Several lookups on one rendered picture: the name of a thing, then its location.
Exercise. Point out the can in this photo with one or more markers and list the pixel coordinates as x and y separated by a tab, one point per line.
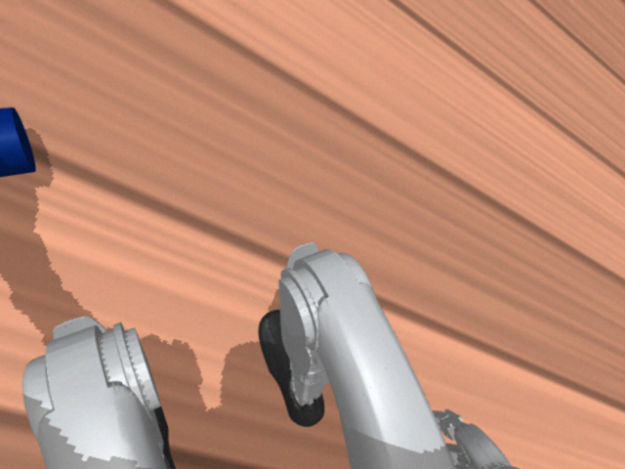
16	155

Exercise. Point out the left robot foot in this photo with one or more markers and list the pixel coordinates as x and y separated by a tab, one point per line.
164	432

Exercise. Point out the right robot hand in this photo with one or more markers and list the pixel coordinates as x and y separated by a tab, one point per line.
474	449

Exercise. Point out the right robot foot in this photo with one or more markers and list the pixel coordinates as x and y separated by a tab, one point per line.
279	367

